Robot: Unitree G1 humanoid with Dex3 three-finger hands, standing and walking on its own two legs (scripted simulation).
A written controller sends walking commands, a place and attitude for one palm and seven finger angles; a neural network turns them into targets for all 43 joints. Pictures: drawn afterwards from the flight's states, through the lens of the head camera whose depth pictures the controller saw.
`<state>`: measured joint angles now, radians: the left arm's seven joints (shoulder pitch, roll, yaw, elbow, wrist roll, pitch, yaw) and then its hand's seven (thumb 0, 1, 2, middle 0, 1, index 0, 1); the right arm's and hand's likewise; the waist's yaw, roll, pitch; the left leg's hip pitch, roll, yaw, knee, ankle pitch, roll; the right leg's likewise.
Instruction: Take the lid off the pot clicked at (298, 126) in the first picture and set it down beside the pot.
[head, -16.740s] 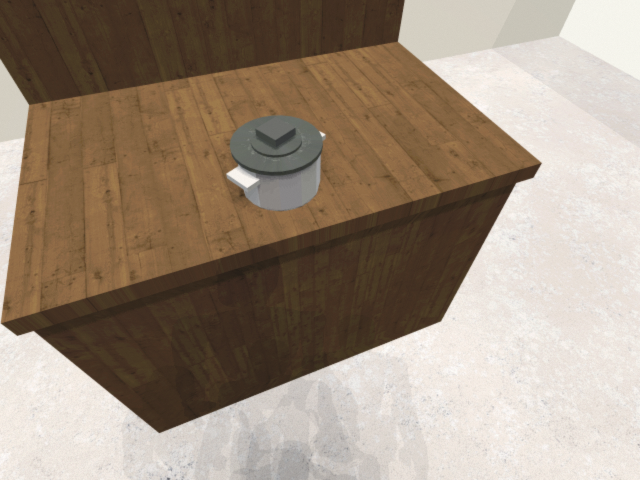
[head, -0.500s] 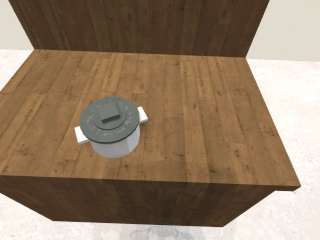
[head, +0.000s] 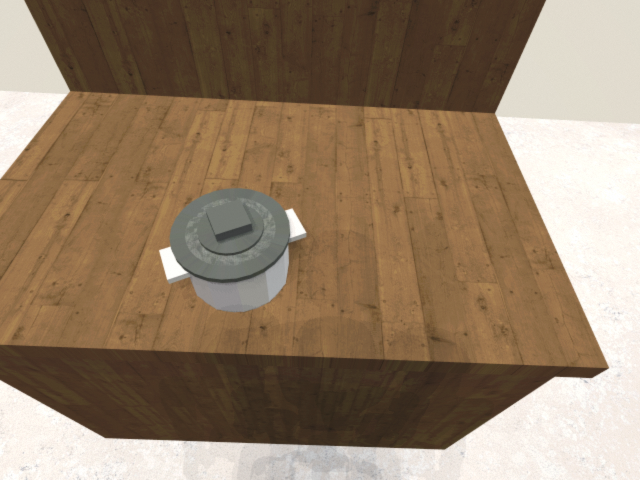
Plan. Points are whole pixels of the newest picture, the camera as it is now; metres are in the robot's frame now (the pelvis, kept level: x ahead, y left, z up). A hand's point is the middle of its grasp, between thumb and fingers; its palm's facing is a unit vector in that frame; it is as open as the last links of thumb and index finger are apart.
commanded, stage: look again from close up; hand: left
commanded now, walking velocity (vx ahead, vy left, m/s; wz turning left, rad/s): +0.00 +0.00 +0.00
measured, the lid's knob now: (228, 219) +0.41 +0.15 +0.09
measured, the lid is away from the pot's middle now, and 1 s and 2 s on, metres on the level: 0.00 0.00 0.00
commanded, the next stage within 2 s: shuffle to correct the standing spot in 0.14 s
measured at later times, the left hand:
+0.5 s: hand out of the picture -0.03 +0.17 -0.18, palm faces +0.03 -0.98 -0.17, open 7.4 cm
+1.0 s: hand out of the picture -0.05 +0.17 -0.19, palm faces +0.01 -0.99 -0.13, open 7.4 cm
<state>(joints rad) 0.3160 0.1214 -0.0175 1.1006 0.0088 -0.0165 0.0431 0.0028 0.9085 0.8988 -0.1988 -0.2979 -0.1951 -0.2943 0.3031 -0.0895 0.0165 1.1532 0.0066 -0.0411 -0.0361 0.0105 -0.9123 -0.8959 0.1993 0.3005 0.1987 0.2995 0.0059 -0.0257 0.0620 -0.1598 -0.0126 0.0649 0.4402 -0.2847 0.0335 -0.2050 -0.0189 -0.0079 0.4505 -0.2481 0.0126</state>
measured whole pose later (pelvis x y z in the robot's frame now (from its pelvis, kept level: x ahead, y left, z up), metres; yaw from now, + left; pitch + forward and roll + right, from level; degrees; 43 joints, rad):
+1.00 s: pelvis -0.05 +0.01 +0.00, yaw +0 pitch +1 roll -1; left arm 0.31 0.15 -0.01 1.04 0.02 0.02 0.03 0.00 0.91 0.90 -0.20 -0.30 -0.20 -0.29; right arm 0.35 -0.11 -0.01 1.09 -0.01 0.00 -0.02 0.01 -0.91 -0.90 0.20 0.30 0.20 0.30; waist 0.01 -0.03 0.03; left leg -0.30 0.00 0.06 0.53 -0.26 0.05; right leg -0.32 -0.01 -0.02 0.50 -0.29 0.00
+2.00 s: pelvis +0.01 +0.03 +0.00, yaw +0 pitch -1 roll +0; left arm 0.31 0.14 -0.01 1.08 0.01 0.00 0.05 0.00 0.91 0.90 -0.20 -0.30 -0.20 -0.29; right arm 0.28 -0.15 0.01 1.11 0.00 -0.03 -0.03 0.01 -0.92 -0.90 0.20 0.30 0.20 0.30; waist 0.01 -0.01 0.05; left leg -0.11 -0.06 0.08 0.43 -0.30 0.08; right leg -0.16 -0.08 -0.01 0.45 -0.27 0.07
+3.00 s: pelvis -0.01 +0.01 +0.00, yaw +2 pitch -1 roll +1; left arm 0.48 0.22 -0.07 0.45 -0.05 0.07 0.17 0.07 0.98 0.90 -0.26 -0.36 -0.26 -0.36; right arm 0.36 -0.20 0.01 0.97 0.05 -0.23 -0.01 0.04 -0.94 -0.90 0.20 0.30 0.20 0.30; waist -0.02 0.00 0.06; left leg -0.16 -0.05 0.05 0.44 -0.26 0.05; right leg -0.22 -0.07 -0.04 0.49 -0.26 0.02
